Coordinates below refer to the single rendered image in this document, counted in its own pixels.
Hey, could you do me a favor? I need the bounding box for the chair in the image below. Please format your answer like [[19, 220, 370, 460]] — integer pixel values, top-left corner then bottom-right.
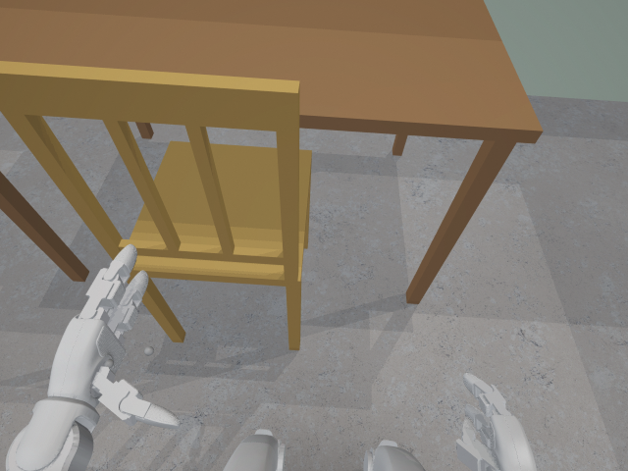
[[0, 61, 312, 350]]

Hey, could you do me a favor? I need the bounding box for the robot right hand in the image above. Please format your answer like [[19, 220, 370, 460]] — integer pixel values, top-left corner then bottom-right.
[[456, 373, 537, 471]]

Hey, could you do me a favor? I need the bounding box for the robot left thigh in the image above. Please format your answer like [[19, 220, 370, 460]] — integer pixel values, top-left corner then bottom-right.
[[223, 435, 286, 471]]

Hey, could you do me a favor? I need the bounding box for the robot left hand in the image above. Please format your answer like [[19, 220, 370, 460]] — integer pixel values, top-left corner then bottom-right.
[[47, 244, 181, 429]]

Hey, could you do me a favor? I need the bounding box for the robot thigh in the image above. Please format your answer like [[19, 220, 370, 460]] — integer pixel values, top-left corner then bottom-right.
[[223, 435, 286, 471], [363, 445, 426, 471]]

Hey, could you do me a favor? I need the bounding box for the table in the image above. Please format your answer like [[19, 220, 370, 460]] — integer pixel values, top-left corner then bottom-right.
[[0, 0, 543, 304]]

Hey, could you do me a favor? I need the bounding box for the robot left forearm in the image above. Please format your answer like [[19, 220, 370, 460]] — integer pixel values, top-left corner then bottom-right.
[[6, 397, 100, 471]]

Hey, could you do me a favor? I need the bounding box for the robot right thigh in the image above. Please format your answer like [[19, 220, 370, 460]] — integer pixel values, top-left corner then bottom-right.
[[363, 445, 426, 471]]

